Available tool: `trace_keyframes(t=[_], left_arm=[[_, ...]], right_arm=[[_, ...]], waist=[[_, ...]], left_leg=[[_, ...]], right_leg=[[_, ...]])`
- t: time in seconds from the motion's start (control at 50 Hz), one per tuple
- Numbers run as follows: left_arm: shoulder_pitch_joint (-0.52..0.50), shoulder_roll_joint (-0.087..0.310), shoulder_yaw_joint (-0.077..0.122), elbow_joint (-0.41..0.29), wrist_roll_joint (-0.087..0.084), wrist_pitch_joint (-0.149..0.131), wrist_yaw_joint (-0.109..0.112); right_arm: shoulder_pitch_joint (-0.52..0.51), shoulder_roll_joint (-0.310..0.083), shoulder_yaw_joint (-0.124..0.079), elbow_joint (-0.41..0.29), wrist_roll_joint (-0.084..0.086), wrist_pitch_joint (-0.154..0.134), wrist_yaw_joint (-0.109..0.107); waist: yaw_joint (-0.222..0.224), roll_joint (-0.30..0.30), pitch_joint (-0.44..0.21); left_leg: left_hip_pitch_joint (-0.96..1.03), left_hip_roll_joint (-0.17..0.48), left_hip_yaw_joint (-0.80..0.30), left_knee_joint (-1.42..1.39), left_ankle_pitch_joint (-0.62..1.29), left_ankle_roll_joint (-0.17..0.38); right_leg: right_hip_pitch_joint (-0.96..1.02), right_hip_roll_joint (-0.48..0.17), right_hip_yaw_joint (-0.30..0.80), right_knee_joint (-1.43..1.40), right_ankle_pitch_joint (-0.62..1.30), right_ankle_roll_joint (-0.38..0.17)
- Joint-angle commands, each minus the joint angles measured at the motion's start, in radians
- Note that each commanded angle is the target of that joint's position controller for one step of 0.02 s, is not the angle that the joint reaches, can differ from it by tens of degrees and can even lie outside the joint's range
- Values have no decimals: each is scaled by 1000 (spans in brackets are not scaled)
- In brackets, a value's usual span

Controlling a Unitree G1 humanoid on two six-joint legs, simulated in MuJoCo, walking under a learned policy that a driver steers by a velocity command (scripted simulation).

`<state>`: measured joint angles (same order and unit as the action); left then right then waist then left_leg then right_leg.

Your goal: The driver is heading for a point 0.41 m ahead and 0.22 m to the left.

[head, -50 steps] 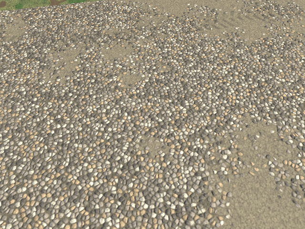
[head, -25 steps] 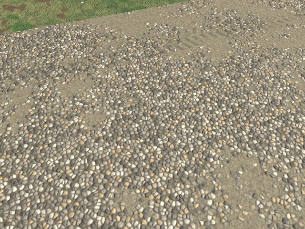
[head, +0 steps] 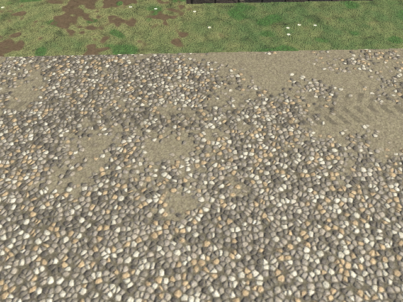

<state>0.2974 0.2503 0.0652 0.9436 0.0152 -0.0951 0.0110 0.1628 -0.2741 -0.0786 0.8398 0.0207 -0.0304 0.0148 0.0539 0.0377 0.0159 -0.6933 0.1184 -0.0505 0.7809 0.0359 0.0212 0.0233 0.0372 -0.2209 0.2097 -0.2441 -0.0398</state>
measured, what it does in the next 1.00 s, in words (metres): walks ahead, turning left: left foot, then right foot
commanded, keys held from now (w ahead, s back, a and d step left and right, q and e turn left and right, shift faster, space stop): w+q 0.38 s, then no key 0.62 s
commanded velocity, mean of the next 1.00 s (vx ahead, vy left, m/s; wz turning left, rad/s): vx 0.30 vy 0.00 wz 0.33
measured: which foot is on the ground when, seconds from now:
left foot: up 0.00-0.16, down 0.18-0.64, up 0.66-0.90, down 0.92-1.00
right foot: down 0.00-0.18, up 0.20-0.60, down 0.62-1.00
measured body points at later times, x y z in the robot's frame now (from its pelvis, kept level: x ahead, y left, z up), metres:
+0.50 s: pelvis +0.28 +0.06 +0.00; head +0.31 +0.08 +0.45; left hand +0.42 +0.36 -0.09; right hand +0.42 -0.20 -0.11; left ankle +0.23 +0.13 -0.74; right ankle +0.50 -0.07 -0.69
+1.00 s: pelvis +0.44 +0.07 -0.01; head +0.44 +0.09 +0.44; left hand +0.47 +0.34 -0.14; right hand +0.60 -0.16 -0.13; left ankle +0.38 +0.20 -0.74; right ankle +0.54 -0.01 -0.74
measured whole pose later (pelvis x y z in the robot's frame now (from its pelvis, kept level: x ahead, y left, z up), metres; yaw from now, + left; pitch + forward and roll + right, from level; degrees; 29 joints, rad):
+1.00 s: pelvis +0.44 +0.07 -0.01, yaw +20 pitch +0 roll -1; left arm 0.13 0.22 0.02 0.89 0.02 -0.02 -0.01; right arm 0.25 -0.24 -0.05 0.85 -0.02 0.03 -0.03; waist 0.01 -0.01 0.02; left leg -0.25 0.03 -0.06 0.57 -0.31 -0.03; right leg -0.34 0.02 -0.03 0.49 -0.15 -0.02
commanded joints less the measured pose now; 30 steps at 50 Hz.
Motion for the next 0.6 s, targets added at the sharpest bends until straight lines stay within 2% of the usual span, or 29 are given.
trace_keyframes(t=[0.02,0.06,0.1,0.12,0.14,0.16,0.18,0.2,0.22,0.24,0.26,0.28,0.3,0.32,0.36,0.4,0.44,0.46,0.5,0.54,0.58,0.6], left_arm=[[-5,171,38,-46,-11,2,11],[18,181,43,-36,-20,20,12],[1,202,49,-42,-28,36,15],[-11,218,54,-48,-32,43,19],[-25,231,58,-53,-34,51,23],[-47,238,58,-59,-38,57,24],[-54,224,51,-72,-31,52,26],[33,64,4,-123,9,25,8],[-33,101,1,-146,-25,-24,-8],[-146,154,15,-178,-65,-52,-20],[-163,147,11,-184,-63,-65,-18],[-160,150,17,-169,-36,-65,-11],[-138,165,27,-162,-22,-53,-9],[-123,165,31,-162,-17,-38,-10],[-130,136,27,-172,-5,-16,-7],[-197,112,17,-197,0,-7,-4],[-251,87,5,-208,3,-9,-9],[-279,78,0,-216,1,-13,-15],[-310,84,0,-230,-8,-16,-25],[-321,106,5,-239,-5,-17,-32],[-284,138,17,-229,4,-25,-36],[-232,145,21,-212,10,-31,-37]], right_arm=[[-128,-20,8,-104,-2,-13,21],[-166,-22,10,-137,0,-12,34],[-154,-41,1,-158,2,-9,46],[-122,-60,-9,-161,2,-6,48],[-47,-89,-25,-150,5,-4,47],[88,-134,-51,-122,9,-3,41],[253,-208,-87,-80,8,4,21],[257,-318,-106,-70,15,3,7],[278,-267,-83,-105,1,-13,12],[250,-203,-64,-101,-9,-26,14],[189,-168,-55,-107,-4,-35,14],[114,-133,-44,-122,-3,-38,14],[68,-107,-34,-140,-12,-41,9],[54,-106,-31,-150,-15,-41,5],[65,-135,-37,-151,-9,-43,-6],[83,-164,-44,-147,-10,-41,-22],[95,-162,-43,-141,-11,-29,-33],[123,-159,-43,-132,-11,-23,-36],[166,-149,-38,-112,-10,-15,-37],[175,-134,-32,-101,-10,-10,-40],[161,-125,-28,-96,-15,-7,-44],[137,-117,-25,-98,-15,-5,-46]], waist=[[20,-59,88],[25,-65,96],[-6,-91,68],[-34,-115,32],[-83,-133,-16],[-162,-126,-86],[-240,-61,-172],[-129,214,-234],[-162,128,-383],[-190,67,-260],[-148,4,-167],[-101,-40,-102],[-65,-25,-82],[-45,-19,-71],[-33,-23,-50],[-45,-10,-15],[-69,18,-11],[-92,31,-26],[-117,51,-47],[-118,62,-51],[-92,75,-65],[-59,73,-78]], left_leg=[[-27,-2,50,-94,23,14],[-48,-17,81,-129,-43,31],[23,-60,130,-147,-134,62],[92,-96,161,-140,-187,81],[195,-134,184,-136,-234,105],[385,-173,188,-191,-203,138],[683,-141,75,-251,-171,185],[1035,119,-445,-296,-256,356],[1130,223,-791,-465,-380,438],[1063,197,-656,-498,-317,375],[920,155,-522,-494,-239,335],[769,112,-419,-502,-135,305],[665,85,-356,-520,-48,293],[604,69,-334,-541,-12,291],[518,52,-277,-563,61,292],[463,21,-207,-565,150,270],[413,-44,-105,-520,265,214],[413,-55,-89,-503,272,192],[443,-42,-109,-478,216,167],[512,-13,-151,-427,185,154],[583,16,-198,-345,202,141],[595,5,-199,-284,224,125]], right_leg=[[-9,-305,52,-83,356,-112],[73,-328,33,-36,443,-106],[113,-337,3,53,701,-88],[125,-337,-7,127,878,-77],[119,-331,-16,245,1013,-66],[60,-306,-31,428,1022,-43],[-142,-263,-33,702,791,2],[-617,-66,15,1069,-171,68],[-765,7,272,1218,-363,61],[-858,-52,314,1208,-276,31],[-839,-99,310,1119,-187,14],[-772,-132,306,1025,-140,19],[-694,-154,312,968,-105,28],[-648,-159,310,930,-89,41],[-623,-155,286,828,-52,76],[-624,-135,262,682,59,105],[-542,-93,232,504,216,108],[-506,-70,219,441,311,104],[-466,-45,224,369,415,90],[-473,-42,247,315,392,67],[-457,-46,263,283,335,34],[-401,-42,253,238,359,13]])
